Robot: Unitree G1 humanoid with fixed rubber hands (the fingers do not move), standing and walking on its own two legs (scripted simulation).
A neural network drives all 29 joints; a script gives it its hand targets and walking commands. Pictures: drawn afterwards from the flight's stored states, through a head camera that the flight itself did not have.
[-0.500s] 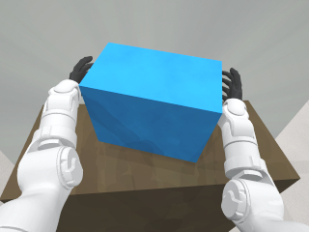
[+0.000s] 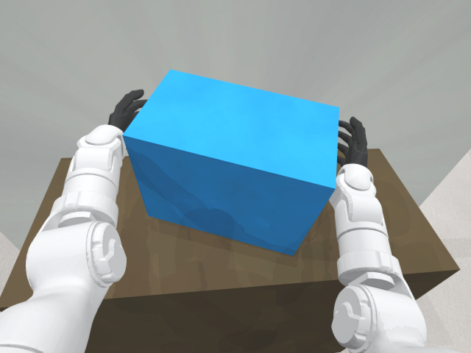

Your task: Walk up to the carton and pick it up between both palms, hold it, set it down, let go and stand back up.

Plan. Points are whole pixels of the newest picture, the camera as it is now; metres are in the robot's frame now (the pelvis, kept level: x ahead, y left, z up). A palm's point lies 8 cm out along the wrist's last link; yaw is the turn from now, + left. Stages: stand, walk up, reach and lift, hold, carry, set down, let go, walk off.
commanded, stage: set down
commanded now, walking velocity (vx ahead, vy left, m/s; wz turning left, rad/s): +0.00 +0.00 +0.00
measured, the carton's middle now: (234, 166) +0.42 -0.05 +0.09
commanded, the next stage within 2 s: none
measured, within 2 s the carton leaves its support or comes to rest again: rests again in 0.72 s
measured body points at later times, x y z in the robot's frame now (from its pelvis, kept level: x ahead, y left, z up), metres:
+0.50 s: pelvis +0.00 +0.00 +0.00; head +0.00 +0.03 +0.45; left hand +0.47 +0.14 +0.15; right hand +0.36 -0.25 +0.13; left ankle +0.01 +0.09 -0.75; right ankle -0.02 -0.15 -0.75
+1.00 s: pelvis +0.01 +0.00 +0.00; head +0.03 +0.03 +0.45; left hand +0.48 +0.14 +0.13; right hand +0.37 -0.24 +0.12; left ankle +0.01 +0.09 -0.75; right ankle -0.02 -0.15 -0.75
